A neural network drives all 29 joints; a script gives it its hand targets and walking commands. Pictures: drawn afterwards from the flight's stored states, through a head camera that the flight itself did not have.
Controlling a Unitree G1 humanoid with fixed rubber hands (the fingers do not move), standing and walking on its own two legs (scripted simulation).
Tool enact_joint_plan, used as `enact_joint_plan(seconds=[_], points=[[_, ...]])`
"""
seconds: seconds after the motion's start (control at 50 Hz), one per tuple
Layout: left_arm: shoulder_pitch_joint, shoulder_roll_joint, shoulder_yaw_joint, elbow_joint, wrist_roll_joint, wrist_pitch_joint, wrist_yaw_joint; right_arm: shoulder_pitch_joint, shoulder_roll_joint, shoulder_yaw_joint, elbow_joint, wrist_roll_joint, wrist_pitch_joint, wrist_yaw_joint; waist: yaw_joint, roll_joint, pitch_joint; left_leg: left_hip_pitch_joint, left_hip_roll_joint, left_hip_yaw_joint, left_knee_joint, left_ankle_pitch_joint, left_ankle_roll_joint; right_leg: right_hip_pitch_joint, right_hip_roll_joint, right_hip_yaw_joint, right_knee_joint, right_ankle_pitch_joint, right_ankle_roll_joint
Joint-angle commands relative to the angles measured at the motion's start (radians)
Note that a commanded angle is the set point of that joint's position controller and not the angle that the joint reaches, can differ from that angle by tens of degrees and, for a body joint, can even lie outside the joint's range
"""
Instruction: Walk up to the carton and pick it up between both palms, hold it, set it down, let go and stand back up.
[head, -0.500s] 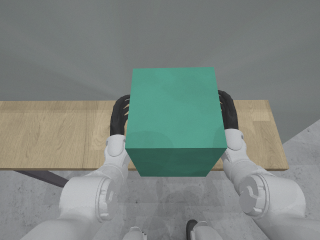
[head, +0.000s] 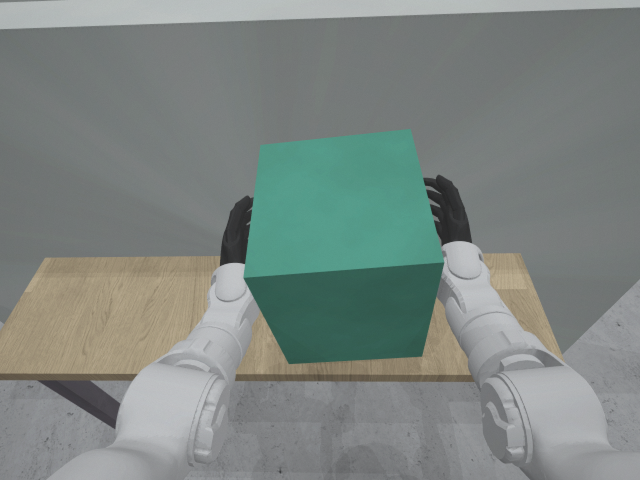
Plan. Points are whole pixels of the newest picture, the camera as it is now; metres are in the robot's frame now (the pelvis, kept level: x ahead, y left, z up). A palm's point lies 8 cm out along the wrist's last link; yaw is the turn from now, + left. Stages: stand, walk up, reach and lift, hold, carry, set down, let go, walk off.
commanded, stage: reach and lift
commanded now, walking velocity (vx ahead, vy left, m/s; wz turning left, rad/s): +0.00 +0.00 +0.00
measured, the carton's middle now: (345, 255) +0.41 -0.03 +0.04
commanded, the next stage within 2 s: none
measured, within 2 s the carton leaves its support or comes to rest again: neither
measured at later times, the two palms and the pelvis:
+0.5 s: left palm (218, 221) +0.41 +0.13 +0.13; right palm (451, 201) +0.41 -0.16 +0.14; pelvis +0.02 +0.00 +0.04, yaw +1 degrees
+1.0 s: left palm (196, 212) +0.38 +0.14 +0.17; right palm (457, 203) +0.37 -0.15 +0.17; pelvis +0.02 +0.01 +0.04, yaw +1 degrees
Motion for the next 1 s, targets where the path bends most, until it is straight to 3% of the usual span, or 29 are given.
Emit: enact_joint_plan(seconds=[0.0,0.02,0.04,0.06,0.2,0.26,0.28,0.32,0.34,0.4,0.48,0.5,0.52,0.54,0.56,0.62,0.64,0.66,0.68,0.74,0.78,0.8,0.82,0.84,0.86,0.9,0.92,0.96,0.98], points=[[-0.786,-0.748,-0.209,-0.407,0.146,0.023,-0.15,-0.541,0.833,0.346,-0.146,-0.042,0.07,0.18,-0.021,-0.029,-0.307,0.242,-0.091,0.011,-0.185,0.238,0.0,0.456,0.084,0.01,-0.125,0.187,-0.007],[-0.747,-0.766,-0.204,-0.394,0.153,0.049,-0.156,-0.553,0.824,0.341,-0.217,-0.04,0.083,0.175,-0.024,-0.043,-0.288,0.277,-0.092,0.008,-0.212,0.217,0.0,0.488,0.08,0.01,-0.153,0.184,-0.007],[-0.762,-0.784,-0.231,-0.452,0.137,0.058,-0.16,-0.551,0.855,0.365,-0.223,-0.036,0.094,0.175,-0.011,-0.041,-0.337,0.291,-0.09,0.022,-0.233,0.258,-0.005,0.537,0.079,0.015,-0.173,0.221,-0.006],[-0.784,-0.784,-0.212,-0.418,0.143,0.07,-0.164,-0.56,0.865,0.33,-0.216,-0.038,0.104,0.17,-0.028,-0.037,-0.309,0.29,-0.095,0.014,-0.234,0.256,0.001,0.537,0.069,0.019,-0.177,0.224,-0.01],[-0.8,-0.815,-0.24,-0.541,0.135,0.146,-0.156,-0.597,0.864,0.337,-0.271,-0.008,0.152,0.177,-0.037,-0.017,-0.303,0.402,-0.088,0.015,-0.319,0.264,-0.015,0.585,0.071,0.009,-0.265,0.2,-0.019],[-0.733,-0.786,-0.204,-0.565,0.151,0.199,-0.159,-0.545,0.85,0.357,-0.277,0.013,0.185,0.179,-0.013,-0.044,-0.281,0.441,-0.089,0.015,-0.349,0.315,-0.009,0.626,0.067,0.016,-0.298,0.22,-0.018],[-0.763,-0.763,-0.177,-0.581,0.166,0.213,-0.159,-0.564,0.823,0.357,-0.29,0.003,0.191,0.175,-0.001,-0.088,-0.271,0.453,-0.081,0.018,-0.347,0.325,-0.009,0.63,0.075,0.009,-0.302,0.21,-0.016],[-0.678,-0.757,-0.154,-0.577,0.191,0.246,-0.167,-0.551,0.823,0.379,-0.347,0.023,0.204,0.169,0.014,-0.089,-0.27,0.461,-0.084,0.023,-0.366,0.347,-0.001,0.688,0.072,0.025,-0.311,0.278,-0.014],[-0.671,-0.747,-0.149,-0.608,0.206,0.261,-0.166,-0.554,0.837,0.418,-0.371,0.034,0.207,0.168,0.03,-0.118,-0.291,0.487,-0.083,0.027,-0.363,0.391,-0.004,0.724,0.078,0.025,-0.309,0.309,-0.006],[-0.674,-0.803,-0.249,-0.758,0.182,0.314,-0.16,-0.554,0.802,0.419,-0.466,0.063,0.219,0.164,-0.011,-0.032,-0.321,0.552,-0.08,0.02,-0.36,0.466,-0.026,0.696,0.08,0.021,-0.324,0.332,-0.013],[-0.587,-0.802,-0.304,-0.91,0.189,0.412,-0.16,-0.504,0.777,0.485,-0.581,0.129,0.253,0.149,-0.004,-0.02,-0.328,0.619,-0.088,0.021,-0.343,0.61,-0.053,0.783,0.095,0.027,-0.337,0.472,-0.012],[-0.526,-0.784,-0.285,-0.85,0.207,0.457,-0.169,-0.541,0.764,0.486,-0.594,0.148,0.274,0.136,0.009,-0.038,-0.251,0.597,-0.093,0.024,-0.352,0.544,-0.038,0.805,0.08,0.037,-0.342,0.454,-0.011],[-0.536,-0.74,-0.244,-0.904,0.226,0.485,-0.181,-0.485,0.751,0.484,-0.571,0.133,0.292,0.126,-0.003,-0.07,-0.209,0.584,-0.087,0.017,-0.378,0.494,-0.025,0.822,0.078,0.033,-0.352,0.424,-0.005],[-0.481,-0.762,-0.268,-0.921,0.225,0.52,-0.193,-0.485,0.755,0.487,-0.644,0.149,0.301,0.114,0.003,-0.078,-0.223,0.584,-0.094,0.025,-0.379,0.492,-0.019,0.861,0.071,0.036,-0.349,0.466,-0.001],[-0.505,-0.762,-0.271,-1.021,0.226,0.538,-0.2,-0.465,0.754,0.495,-0.681,0.148,0.307,0.108,-0.009,-0.088,-0.239,0.607,-0.092,0.021,-0.372,0.535,-0.028,0.86,0.084,0.031,-0.354,0.476,0.002],[-0.404,-0.787,-0.325,-1.057,0.222,0.607,-0.222,-0.486,0.731,0.533,-0.797,0.174,0.329,0.095,-0.023,-0.068,-0.271,0.631,-0.102,0.022,-0.363,0.578,-0.037,0.899,0.082,0.027,-0.344,0.549,0.003],[-0.477,-0.795,-0.4,-1.168,0.187,0.611,-0.215,-0.513,0.745,0.585,-0.852,0.206,0.327,0.09,-0.025,-0.044,-0.347,0.656,-0.109,0.022,-0.335,0.635,-0.054,0.921,0.085,0.031,-0.329,0.606,0.002],[-0.335,-0.768,-0.36,-1.052,0.227,0.653,-0.225,-0.459,0.71,0.559,-0.826,0.194,0.354,0.078,-0.03,-0.065,-0.215,0.626,-0.111,0.028,-0.357,0.575,-0.043,0.889,0.084,0.03,-0.352,0.589,0.003],[-0.412,-0.775,-0.392,-1.209,0.211,0.657,-0.225,-0.473,0.713,0.597,-0.886,0.216,0.352,0.076,-0.03,-0.037,-0.27,0.646,-0.108,0.017,-0.348,0.611,-0.046,0.92,0.077,0.04,-0.34,0.624,0.0],[-0.295,-0.746,-0.334,-1.086,0.269,0.731,-0.248,-0.42,0.659,0.52,-0.827,0.196,0.393,0.075,-0.033,-0.037,-0.083,0.659,-0.1,0.028,-0.399,0.47,-0.043,0.852,0.075,0.016,-0.382,0.421,0.006],[-0.282,-0.768,-0.373,-1.188,0.26,0.765,-0.265,-0.427,0.668,0.564,-0.912,0.206,0.383,0.077,-0.026,-0.074,-0.094,0.694,-0.1,0.028,-0.391,0.557,-0.041,0.864,0.088,0.006,-0.38,0.456,0.005],[-0.295,-0.721,-0.34,-1.145,0.268,0.78,-0.278,-0.423,0.641,0.523,-0.852,0.191,0.397,0.077,-0.046,-0.06,-0.063,0.686,-0.105,0.025,-0.395,0.531,-0.037,0.841,0.088,0.005,-0.395,0.428,-0.002],[-0.286,-0.77,-0.387,-1.228,0.25,0.778,-0.28,-0.451,0.661,0.564,-0.927,0.2,0.378,0.08,-0.04,-0.05,-0.125,0.724,-0.103,0.028,-0.381,0.603,-0.049,0.875,0.088,0.0,-0.379,0.491,0.005],[-0.328,-0.75,-0.382,-1.225,0.258,0.782,-0.279,-0.442,0.635,0.537,-0.888,0.202,0.391,0.084,-0.058,-0.035,-0.1,0.724,-0.102,0.025,-0.39,0.579,-0.053,0.845,0.09,-0.006,-0.383,0.458,0.002],[-0.273,-0.758,-0.361,-1.173,0.277,0.796,-0.281,-0.455,0.64,0.53,-0.909,0.202,0.387,0.087,-0.036,-0.037,-0.08,0.719,-0.099,0.025,-0.394,0.58,-0.049,0.824,0.099,-0.006,-0.396,0.413,0.003],[-0.309,-0.763,-0.349,-1.174,0.283,0.81,-0.287,-0.493,0.647,0.509,-0.896,0.174,0.393,0.096,-0.036,-0.053,-0.065,0.693,-0.097,0.035,-0.421,0.46,-0.038,0.808,0.089,-0.013,-0.407,0.32,0.002],[-0.339,-0.797,-0.385,-1.223,0.259,0.81,-0.283,-0.54,0.649,0.505,-0.942,0.178,0.374,0.104,-0.036,-0.008,-0.109,0.706,-0.098,0.038,-0.421,0.463,-0.047,0.811,0.087,-0.024,-0.398,0.311,-0.006],[-0.351,-0.787,-0.38,-1.223,0.254,0.823,-0.276,-0.547,0.641,0.493,-0.916,0.171,0.375,0.112,-0.037,-0.015,-0.1,0.719,-0.086,0.025,-0.423,0.471,-0.044,0.792,0.093,-0.025,-0.394,0.306,-0.014],[-0.346,-0.779,-0.376,-1.175,0.263,0.837,-0.279,-0.53,0.624,0.458,-0.881,0.153,0.382,0.115,-0.059,-0.02,-0.055,0.701,-0.09,0.025,-0.437,0.414,-0.043,0.764,0.09,-0.025,-0.407,0.244,-0.011]])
